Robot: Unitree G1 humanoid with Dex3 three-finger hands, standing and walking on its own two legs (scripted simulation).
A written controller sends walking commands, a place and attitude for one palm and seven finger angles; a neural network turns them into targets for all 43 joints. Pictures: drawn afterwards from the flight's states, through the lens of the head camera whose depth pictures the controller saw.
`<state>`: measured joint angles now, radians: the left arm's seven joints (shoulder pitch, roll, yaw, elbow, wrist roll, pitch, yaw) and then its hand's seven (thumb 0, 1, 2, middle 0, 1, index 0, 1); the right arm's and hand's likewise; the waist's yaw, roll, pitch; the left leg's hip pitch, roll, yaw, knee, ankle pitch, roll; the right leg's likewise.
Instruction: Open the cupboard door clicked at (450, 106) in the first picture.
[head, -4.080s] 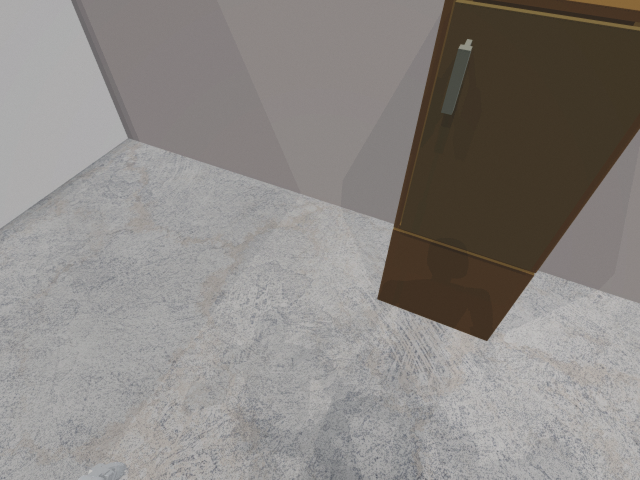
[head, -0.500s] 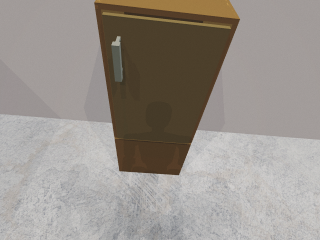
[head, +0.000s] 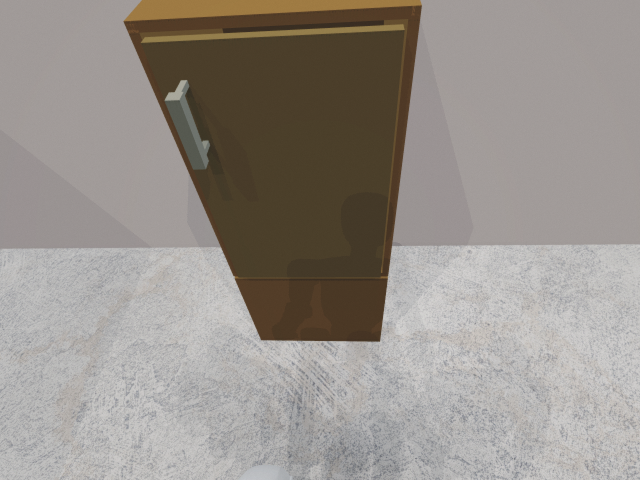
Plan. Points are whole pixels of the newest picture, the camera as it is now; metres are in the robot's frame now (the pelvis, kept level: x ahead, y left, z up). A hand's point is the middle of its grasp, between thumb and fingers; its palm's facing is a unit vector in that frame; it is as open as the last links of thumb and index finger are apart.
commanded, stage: come to a stop and stand still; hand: left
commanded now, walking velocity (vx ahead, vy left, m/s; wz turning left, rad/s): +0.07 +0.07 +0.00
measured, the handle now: (191, 125) +0.58 +0.24 +0.13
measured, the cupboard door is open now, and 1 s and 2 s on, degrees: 0 0 0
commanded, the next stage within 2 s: look again from close up in 0.44 s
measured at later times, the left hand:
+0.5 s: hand out of the picture -0.02 +0.22 -0.18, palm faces +0.04 -0.98 -0.17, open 7.4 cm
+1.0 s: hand out of the picture +0.03 +0.20 -0.16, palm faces +0.03 -0.97 -0.25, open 7.3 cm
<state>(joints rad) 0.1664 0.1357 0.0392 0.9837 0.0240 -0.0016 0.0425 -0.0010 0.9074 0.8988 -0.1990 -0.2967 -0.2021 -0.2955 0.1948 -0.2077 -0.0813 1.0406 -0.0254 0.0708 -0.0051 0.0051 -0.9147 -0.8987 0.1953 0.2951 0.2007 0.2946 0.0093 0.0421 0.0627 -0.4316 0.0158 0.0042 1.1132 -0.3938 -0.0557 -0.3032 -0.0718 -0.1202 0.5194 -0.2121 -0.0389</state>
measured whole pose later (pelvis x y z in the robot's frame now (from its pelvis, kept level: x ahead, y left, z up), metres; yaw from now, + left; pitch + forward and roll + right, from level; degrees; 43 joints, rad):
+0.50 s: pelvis -0.01 +0.04 +0.00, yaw +0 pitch +1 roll +1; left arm 0.29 0.18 0.04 1.12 0.01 0.03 0.00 0.00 0.91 0.90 -0.19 -0.30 -0.20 -0.29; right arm 0.33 -0.09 -0.01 1.12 -0.03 -0.01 -0.04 0.00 -0.91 -0.90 0.20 0.30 0.21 0.30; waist -0.01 -0.04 0.02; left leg -0.12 0.02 0.04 0.37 -0.27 -0.02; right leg -0.28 -0.03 -0.05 0.60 -0.34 0.03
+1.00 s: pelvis +0.00 +0.02 +0.00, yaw +0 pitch -1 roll +1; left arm 0.26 0.14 0.00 1.10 0.01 -0.03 0.04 0.00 0.93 0.90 -0.20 -0.30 -0.20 -0.30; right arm 0.30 -0.17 0.00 1.09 -0.02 -0.02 -0.03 0.01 -0.93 -0.90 0.20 0.30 0.20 0.29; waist -0.01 0.06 0.00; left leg -0.11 0.06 0.03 0.46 -0.33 -0.05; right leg -0.20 0.01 -0.07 0.52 -0.31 -0.04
